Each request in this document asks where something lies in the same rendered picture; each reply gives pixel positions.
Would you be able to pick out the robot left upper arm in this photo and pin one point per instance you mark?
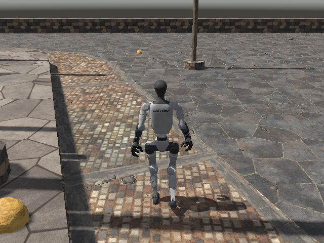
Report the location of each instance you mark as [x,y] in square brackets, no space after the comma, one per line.
[142,117]

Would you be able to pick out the right robot forearm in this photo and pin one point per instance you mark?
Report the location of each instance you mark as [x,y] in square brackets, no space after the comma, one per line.
[186,133]

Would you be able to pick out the right robot hand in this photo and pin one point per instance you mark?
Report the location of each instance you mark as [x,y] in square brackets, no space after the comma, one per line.
[185,143]

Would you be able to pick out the left robot forearm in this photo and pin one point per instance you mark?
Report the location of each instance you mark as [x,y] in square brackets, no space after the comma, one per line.
[137,136]

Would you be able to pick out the right robot thigh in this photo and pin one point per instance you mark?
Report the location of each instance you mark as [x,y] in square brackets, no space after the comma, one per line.
[173,153]

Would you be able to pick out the humanoid robot torso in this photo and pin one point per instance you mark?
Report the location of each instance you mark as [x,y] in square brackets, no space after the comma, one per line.
[161,116]

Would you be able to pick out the left robot hand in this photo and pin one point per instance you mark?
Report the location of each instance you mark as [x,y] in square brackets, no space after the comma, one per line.
[133,150]

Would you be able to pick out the robot right upper arm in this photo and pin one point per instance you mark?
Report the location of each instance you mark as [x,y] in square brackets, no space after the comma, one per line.
[179,114]

